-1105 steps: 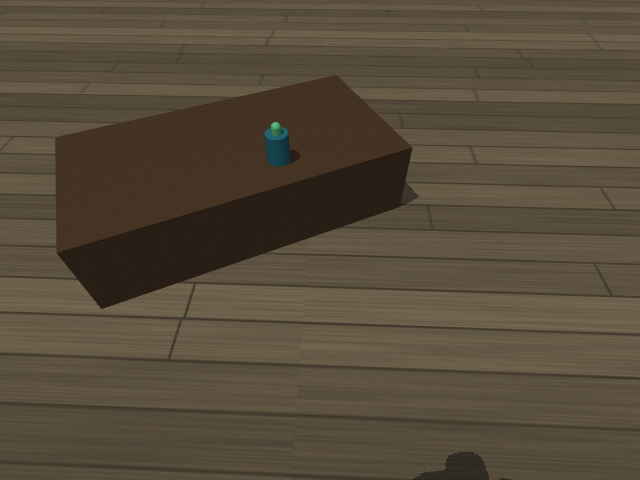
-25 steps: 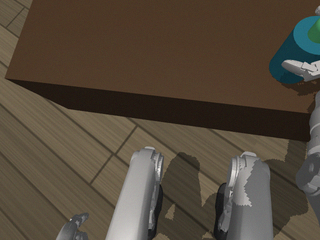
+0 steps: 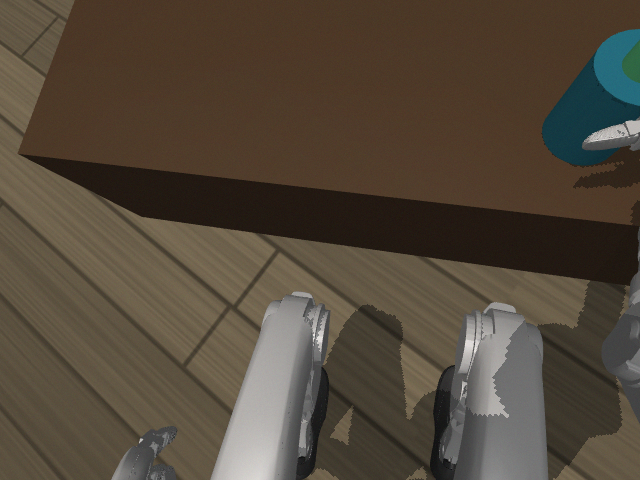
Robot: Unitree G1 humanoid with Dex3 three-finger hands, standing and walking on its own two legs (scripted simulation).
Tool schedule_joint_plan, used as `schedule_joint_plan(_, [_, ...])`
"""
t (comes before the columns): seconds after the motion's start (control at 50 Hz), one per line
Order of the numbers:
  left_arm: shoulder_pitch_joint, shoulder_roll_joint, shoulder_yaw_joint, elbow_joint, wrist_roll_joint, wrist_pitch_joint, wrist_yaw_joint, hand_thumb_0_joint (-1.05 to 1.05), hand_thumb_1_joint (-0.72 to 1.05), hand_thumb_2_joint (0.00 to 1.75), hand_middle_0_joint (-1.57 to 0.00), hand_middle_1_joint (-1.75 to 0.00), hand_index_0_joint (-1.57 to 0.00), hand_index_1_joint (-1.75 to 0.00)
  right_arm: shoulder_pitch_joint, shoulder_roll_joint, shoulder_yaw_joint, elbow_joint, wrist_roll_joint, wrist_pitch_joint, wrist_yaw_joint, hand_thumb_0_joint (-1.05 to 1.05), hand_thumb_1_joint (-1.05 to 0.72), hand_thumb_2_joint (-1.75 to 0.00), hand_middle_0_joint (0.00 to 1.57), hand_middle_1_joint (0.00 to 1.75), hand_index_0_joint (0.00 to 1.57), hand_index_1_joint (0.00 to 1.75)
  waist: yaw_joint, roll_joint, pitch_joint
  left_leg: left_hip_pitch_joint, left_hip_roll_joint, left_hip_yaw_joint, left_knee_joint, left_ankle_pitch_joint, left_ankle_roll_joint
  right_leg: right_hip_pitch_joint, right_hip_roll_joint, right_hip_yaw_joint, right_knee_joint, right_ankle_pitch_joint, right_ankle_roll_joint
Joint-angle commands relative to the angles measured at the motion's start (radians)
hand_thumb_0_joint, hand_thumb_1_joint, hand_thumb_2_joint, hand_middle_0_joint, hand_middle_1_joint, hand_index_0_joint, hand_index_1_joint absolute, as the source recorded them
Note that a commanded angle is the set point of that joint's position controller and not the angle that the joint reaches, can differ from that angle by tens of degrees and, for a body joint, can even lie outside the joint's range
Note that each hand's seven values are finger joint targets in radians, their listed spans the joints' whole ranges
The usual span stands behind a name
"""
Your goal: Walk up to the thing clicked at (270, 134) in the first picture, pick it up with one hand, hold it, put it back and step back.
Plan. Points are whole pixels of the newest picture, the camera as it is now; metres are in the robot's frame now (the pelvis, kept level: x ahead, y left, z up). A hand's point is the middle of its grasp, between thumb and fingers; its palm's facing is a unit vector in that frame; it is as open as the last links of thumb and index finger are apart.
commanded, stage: withdraw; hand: right
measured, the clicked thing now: (619, 92) +0.53 -0.26 +0.00
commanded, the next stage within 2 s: rise in 0.22 s
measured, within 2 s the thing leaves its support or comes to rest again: neither
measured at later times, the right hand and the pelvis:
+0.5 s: hand out of the picture +0.53 -0.38 +0.11, palm faces +0.36 +0.90 -0.25, open 17.3 cm; pelvis +0.01 -0.01 +0.08, yaw +0 degrees
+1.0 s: hand out of the picture +0.40 -0.36 +0.19, palm faces +0.35 +0.85 -0.39, open 17.2 cm; pelvis +0.05 -0.03 +0.25, yaw -4 degrees
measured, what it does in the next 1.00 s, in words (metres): rises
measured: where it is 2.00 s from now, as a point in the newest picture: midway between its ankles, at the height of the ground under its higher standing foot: (374, 443)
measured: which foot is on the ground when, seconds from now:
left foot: down 0.00-1.00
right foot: down 0.00-1.00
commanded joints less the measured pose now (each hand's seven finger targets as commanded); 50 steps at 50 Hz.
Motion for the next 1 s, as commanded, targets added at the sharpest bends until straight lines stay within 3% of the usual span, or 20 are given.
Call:
schedule_joint_plan(0.0, [0.194, 0.233, 0.084, -0.029, -0.005, 0.000, 0.025, 0.00, 0.91, 0.89, -0.19, -0.29, -0.19, -0.29, -0.400, -0.392, -0.062, -0.206, 0.007, -0.046, -0.001, 0.00, 0.59, -0.04, 0.05, 0.06, 0.06, 0.06, -0.006, -0.203, -0.727, 0.371, -0.013, 0.032, -0.315, 0.238, 0.036, 0.551, 0.027, -0.079, -0.212, 0.124, -0.076])
schedule_joint_plan(0.06, [0.193, 0.226, 0.071, -0.043, -0.017, 0.009, 0.036, 0.00, 0.91, 0.89, -0.19, -0.29, -0.19, -0.29, -0.513, -0.547, -0.128, -0.342, 0.006, -0.038, 0.006, 0.00, 0.61, -0.04, 0.05, 0.05, 0.05, 0.05, -0.031, -0.251, -0.828, 0.422, -0.012, 0.021, -0.335, 0.253, 0.036, 0.631, 0.024, -0.085, -0.246, 0.147, -0.074])
schedule_joint_plan(0.14, [0.201, 0.234, 0.071, -0.014, -0.031, 0.009, 0.046, 0.00, 0.91, 0.88, -0.19, -0.29, -0.19, -0.29, -0.371, -0.531, -0.122, -0.173, 0.009, 0.015, 0.058, 0.00, 0.60, -0.05, 0.04, 0.06, 0.05, 0.06, -0.005, -0.198, -0.691, 0.407, -0.016, 0.027, -0.388, 0.214, 0.033, 0.602, 0.022, -0.075, -0.283, 0.108, -0.081])
schedule_joint_plan(0.2, [0.209, 0.245, 0.070, -0.026, -0.044, 0.002, 0.052, 0.00, 0.90, 0.88, -0.19, -0.29, -0.19, -0.29, -0.409, -0.623, -0.156, -0.219, 0.021, 0.028, 0.096, 0.00, 0.61, -0.05, 0.04, 0.06, 0.05, 0.06, -0.002, -0.200, -0.735, 0.481, -0.013, 0.017, -0.426, 0.261, 0.027, 0.637, 0.020, -0.075, -0.301, 0.143, -0.088])
schedule_joint_plan(0.26, [0.201, 0.234, 0.056, -0.021, -0.054, -0.016, 0.048, 0.00, 0.91, 0.88, -0.20, -0.30, -0.20, -0.29, -0.314, -0.453, -0.060, -0.017, 0.043, 0.060, 0.162, 0.00, 0.57, -0.06, 0.04, 0.05, 0.05, 0.05, 0.056, -0.134, -0.556, 0.408, -0.018, 0.030, -0.447, 0.257, 0.027, 0.569, 0.018, -0.056, -0.313, 0.132, -0.097])
schedule_joint_plan(0.28, [0.210, 0.243, 0.055, -0.022, -0.056, -0.019, 0.049, 0.00, 0.90, 0.87, -0.20, -0.30, -0.20, -0.29, -0.393, -0.540, -0.095, -0.121, 0.044, 0.045, 0.167, 0.00, 0.57, -0.06, 0.04, 0.06, 0.05, 0.06, 0.046, -0.166, -0.576, 0.412, -0.014, 0.024, -0.456, 0.251, 0.029, 0.585, 0.020, -0.054, -0.320, 0.129, -0.098])
schedule_joint_plan(0.32, [0.201, 0.239, 0.040, -0.025, -0.061, -0.025, 0.043, 0.00, 0.88, 0.89, -0.20, -0.29, -0.20, -0.29, -0.384, -0.511, -0.065, -0.033, 0.039, 0.056, 0.186, 0.00, 0.49, -0.05, 0.06, 0.04, 0.08, 0.04, 0.051, -0.178, -0.555, 0.378, -0.012, 0.038, -0.449, 0.236, 0.033, 0.641, 0.020, -0.046, -0.348, 0.130, -0.093])
schedule_joint_plan(0.34, [0.218, 0.237, 0.055, -0.027, -0.060, 0.003, 0.031, 0.00, 0.88, 0.89, -0.21, -0.30, -0.21, -0.30, -0.272, -0.658, -0.065, 0.128, -0.122, 0.132, 0.126, 0.00, 0.44, -0.09, 0.04, 0.06, 0.06, 0.06, -0.014, -0.213, -0.535, 0.381, -0.018, 0.023, -0.493, 0.211, 0.039, 0.712, 0.019, -0.062, -0.414, 0.128, -0.084])
schedule_joint_plan(0.38, [0.234, 0.231, 0.056, -0.065, -0.060, 0.023, 0.011, 0.00, 0.88, 0.89, -0.21, -0.30, -0.21, -0.30, -0.411, -0.547, -0.008, -0.010, -0.122, 0.155, 0.066, 0.00, 0.45, -0.09, 0.04, 0.06, 0.06, 0.06, 0.017, -0.260, -0.596, 0.385, -0.013, 0.028, -0.500, 0.253, 0.039, 0.803, 0.011, -0.044, -0.438, 0.176, -0.081])
schedule_joint_plan(0.42, [0.230, 0.231, 0.053, -0.088, -0.062, 0.041, 0.001, 0.00, 0.87, 0.90, -0.20, -0.30, -0.20, -0.30, -0.496, -0.687, -0.032, -0.162, -0.159, 0.170, 0.027, 0.00, 0.45, -0.09, 0.04, 0.06, 0.06, 0.06, -0.024, -0.315, -0.779, 0.489, -0.013, 0.021, -0.547, 0.292, 0.036, 0.949, 0.013, -0.049, -0.476, 0.247, -0.077])
schedule_joint_plan(0.46, [0.256, 0.265, 0.070, -0.092, -0.067, 0.051, -0.011, 0.00, 0.88, 0.90, -0.20, -0.30, -0.20, -0.30, -0.382, -0.769, -0.083, -0.119, -0.186, 0.208, -0.012, 0.00, 0.45, -0.09, 0.04, 0.06, 0.06, 0.06, -0.044, -0.324, -0.831, 0.550, -0.012, 0.024, -0.561, 0.375, 0.027, 1.029, 0.013, -0.053, -0.478, 0.374, -0.071])
schedule_joint_plan(0.5, [0.262, 0.244, 0.068, -0.100, -0.066, 0.063, -0.015, 0.00, 0.82, 0.85, -0.19, -0.28, -0.19, -0.28, -0.453, -0.777, -0.073, -0.256, -0.194, 0.210, -0.050, 0.00, 0.51, -0.08, 0.06, 0.06, 0.06, 0.06, -0.056, -0.355, -0.876, 0.613, -0.014, 0.013, -0.609, 0.401, 0.025, 1.094, 0.011, -0.060, -0.520, 0.409, -0.072])
schedule_joint_plan(0.62, [0.250, 0.234, 0.075, -0.086, -0.070, 0.069, 0.003, 0.00, 0.89, 0.90, -0.20, -0.29, -0.20, -0.30, -0.293, -0.677, -0.049, -0.154, -0.204, 0.245, -0.155, 0.00, 0.43, -0.12, 0.07, 0.07, 0.07, 0.07, -0.047, -0.306, -0.683, 0.692, -0.010, 0.013, -0.758, 0.365, 0.020, 1.156, 0.013, -0.048, -0.685, 0.310, -0.066])
schedule_joint_plan(0.66, [0.234, 0.205, 0.060, -0.097, -0.077, 0.067, 0.004, 0.00, 0.90, 0.90, -0.20, -0.29, -0.20, -0.30, -0.139, -0.539, 0.003, -0.011, -0.192, 0.270, -0.168, 0.00, 0.45, -0.11, 0.06, 0.07, 0.06, 0.07, -0.022, -0.219, -0.591, 0.748, -0.011, 0.021, -0.815, 0.388, 0.015, 1.143, 0.015, -0.049, -0.722, 0.311, -0.070])
schedule_joint_plan(0.76, [0.228, 0.190, 0.071, -0.097, -0.094, 0.058, 0.024, 0.00, 0.90, 0.90, -0.20, -0.29, -0.20, -0.30, 0.058, -0.327, 0.093, -0.047, -0.148, 0.304, -0.190, 0.00, 0.48, -0.10, 0.06, 0.07, 0.06, 0.07, -0.019, -0.190, -0.475, 0.812, -0.012, 0.037, -0.917, 0.413, 0.024, 1.258, 0.012, -0.031, -0.856, 0.347, -0.063])
schedule_joint_plan(0.8, [0.212, 0.176, 0.074, -0.119, -0.106, 0.054, 0.032, 0.00, 0.90, 0.90, -0.20, -0.29, -0.20, -0.30, 0.169, -0.247, 0.134, -0.103, -0.120, 0.320, -0.199, 0.00, 0.49, -0.09, 0.06, 0.06, 0.06, 0.06, -0.034, -0.156, -0.440, 0.879, -0.012, 0.037, -0.970, 0.421, 0.028, 1.273, 0.016, -0.033, -0.915, 0.336, -0.068])
schedule_joint_plan(0.88, [0.194, 0.156, 0.073, -0.146, -0.126, 0.047, 0.060, 0.00, 0.90, 0.90, -0.20, -0.29, -0.20, -0.30, 0.227, -0.262, 0.147, -0.387, -0.085, 0.337, -0.232, 0.00, 0.51, -0.08, 0.06, 0.06, 0.06, 0.06, -0.075, -0.194, -0.501, 1.066, -0.007, 0.019, -1.077, 0.468, 0.030, 1.406, 0.027, -0.062, -1.025, 0.379, -0.063])
schedule_joint_plan(0.9, [0.200, 0.150, 0.072, -0.138, -0.131, 0.038, 0.068, 0.00, 0.90, 0.90, -0.20, -0.29, -0.20, -0.30, 0.321, -0.186, 0.191, -0.360, -0.081, 0.348, -0.238, 0.00, 0.54, -0.06, 0.06, 0.06, 0.06, 0.06, -0.065, -0.182, -0.471, 1.090, -0.006, 0.022, -1.103, 0.463, 0.031, 1.438, 0.032, -0.063, -1.063, 0.374, -0.057])
schedule_joint_plan(0.96, [0.181, 0.137, 0.061, -0.128, -0.128, 0.021, 0.100, 0.00, 0.90, 0.90, -0.20, -0.29, -0.20, -0.30, 0.343, -0.218, 0.178, -0.500, -0.071, 0.347, -0.283, 0.00, 0.49, -0.09, 0.06, 0.06, 0.06, 0.06, -0.089, -0.233, -0.441, 1.177, -0.001, 0.014, -1.164, 0.484, 0.037, 1.522, 0.038, -0.082, -1.132, 0.396, -0.050])
schedule_joint_plan(0.98, [0.174, 0.129, 0.058, -0.129, -0.128, 0.015, 0.108, 0.00, 0.90, 0.90, -0.20, -0.29, -0.20, -0.30, 0.426, -0.164, 0.206, -0.482, -0.065, 0.351, -0.291, 0.00, 0.49, -0.09, 0.06, 0.06, 0.06, 0.06, -0.089, -0.226, -0.413, 1.204, 0.001, 0.015, -1.185, 0.492, 0.037, 1.542, 0.041, -0.089, -1.152, 0.403, -0.049])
